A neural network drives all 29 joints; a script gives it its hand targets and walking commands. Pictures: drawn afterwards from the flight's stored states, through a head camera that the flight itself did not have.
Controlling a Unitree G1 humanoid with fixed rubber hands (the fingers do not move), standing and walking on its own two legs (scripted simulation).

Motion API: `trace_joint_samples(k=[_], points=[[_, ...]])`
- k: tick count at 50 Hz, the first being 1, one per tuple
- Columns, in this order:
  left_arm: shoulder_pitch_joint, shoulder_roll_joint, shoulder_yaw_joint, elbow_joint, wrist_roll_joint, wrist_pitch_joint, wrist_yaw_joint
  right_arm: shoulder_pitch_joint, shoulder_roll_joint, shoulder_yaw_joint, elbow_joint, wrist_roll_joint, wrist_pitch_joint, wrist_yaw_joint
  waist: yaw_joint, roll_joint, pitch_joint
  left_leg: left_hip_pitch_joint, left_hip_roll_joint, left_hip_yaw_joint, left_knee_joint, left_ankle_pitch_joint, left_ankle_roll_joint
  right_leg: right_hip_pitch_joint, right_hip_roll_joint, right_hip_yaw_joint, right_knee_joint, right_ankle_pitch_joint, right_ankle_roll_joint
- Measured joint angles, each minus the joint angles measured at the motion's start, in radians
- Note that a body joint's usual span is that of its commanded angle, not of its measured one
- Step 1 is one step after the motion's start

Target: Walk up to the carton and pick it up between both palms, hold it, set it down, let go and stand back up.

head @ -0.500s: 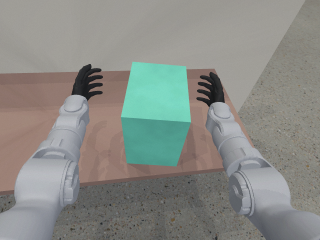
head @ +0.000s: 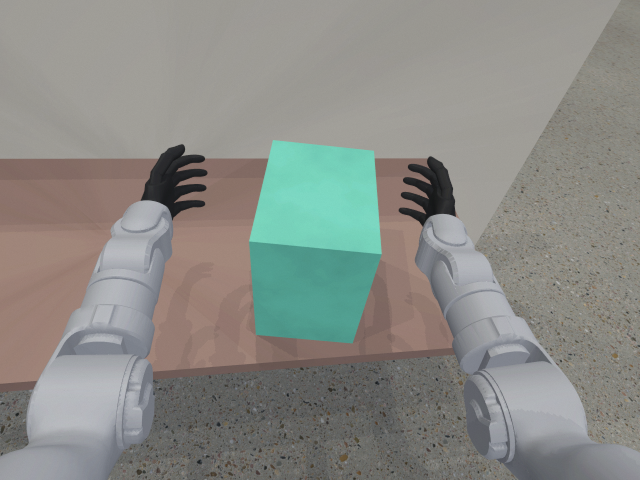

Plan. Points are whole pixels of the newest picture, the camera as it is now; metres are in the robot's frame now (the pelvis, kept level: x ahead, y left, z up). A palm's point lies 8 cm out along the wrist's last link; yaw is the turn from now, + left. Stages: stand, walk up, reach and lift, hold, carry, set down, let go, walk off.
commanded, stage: set down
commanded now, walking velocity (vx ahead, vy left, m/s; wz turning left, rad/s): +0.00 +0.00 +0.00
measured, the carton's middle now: (313, 244) +0.47 +0.00 -0.01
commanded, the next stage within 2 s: none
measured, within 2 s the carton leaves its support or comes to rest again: neither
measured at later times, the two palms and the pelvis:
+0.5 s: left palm (144, 283) +0.34 +0.22 +0.06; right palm (428, 291) +0.33 -0.14 +0.07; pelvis -0.01 +0.00 +0.00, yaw -1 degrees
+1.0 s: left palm (133, 368) +0.26 +0.23 +0.00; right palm (440, 369) +0.25 -0.15 +0.01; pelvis +0.01 +0.00 +0.00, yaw -3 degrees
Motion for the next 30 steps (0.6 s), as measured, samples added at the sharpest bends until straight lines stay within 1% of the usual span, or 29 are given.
trace_joint_samples(k=[4, 7, 11, 15, 20, 25, 30], points=[[0.131, -0.035, 0.016, -0.103, 0.019, -0.009, -0.005, 0.137, 0.038, 0.0, -0.102, -0.025, -0.032, -0.003, 0.017, -0.002, 0.031, 0.022, 0.004, 0.008, -0.001, -0.003, -0.002, 0.018, 0.003, 0.008, -0.001, 0.001, 0.0], [0.213, -0.045, 0.005, -0.173, -0.001, -0.019, 0.009, 0.215, 0.062, -0.008, -0.169, -0.048, -0.047, -0.001, 0.03, -0.001, 0.038, 0.009, 0.007, 0.015, 0.006, -0.004, -0.003, -0.001, 0.005, 0.016, 0.012, 0.0, -0.001], [0.283, -0.042, -0.017, -0.241, -0.042, -0.035, 0.028, 0.274, 0.07, -0.006, -0.237, -0.061, -0.056, -0.001, 0.044, 0.003, 0.026, -0.021, 0.01, 0.024, 0.016, -0.004, 0.0, -0.041, 0.006, 0.025, 0.034, -0.003, -0.001], [0.311, -0.033, -0.029, -0.276, -0.065, -0.043, 0.026, 0.301, 0.061, 0.014, -0.277, -0.054, -0.059, -0.006, 0.053, 0.009, 0.021, -0.021, 0.009, 0.027, 0.021, -0.005, 0.002, -0.045, 0.004, 0.028, 0.046, -0.008, 0.001], [0.33, -0.028, -0.029, -0.29, -0.061, -0.041, 0.009, 0.341, 0.06, 0.043, -0.298, -0.042, -0.069, -0.012, 0.059, 0.012, 0.04, 0.024, 0.006, 0.024, 0.019, -0.009, 0.001, 0.003, 0.002, 0.026, 0.042, -0.013, 0.003], [0.387, -0.037, -0.038, -0.315, -0.05, -0.043, 0.001, 0.425, 0.079, 0.058, -0.325, -0.046, -0.091, -0.011, 0.066, 0.008, 0.063, 0.067, 0.005, 0.023, 0.018, -0.017, 0.001, 0.05, 0.001, 0.024, 0.034, -0.017, 0.004], [0.484, -0.047, -0.059, -0.375, -0.053, -0.058, 0.008, 0.528, 0.091, 0.063, -0.373, -0.06, -0.121, -0.001, 0.075, 0.003, 0.086, 0.086, 0.007, 0.027, 0.024, -0.026, 0.0, 0.069, 0.002, 0.028, 0.035, -0.021, 0.004]])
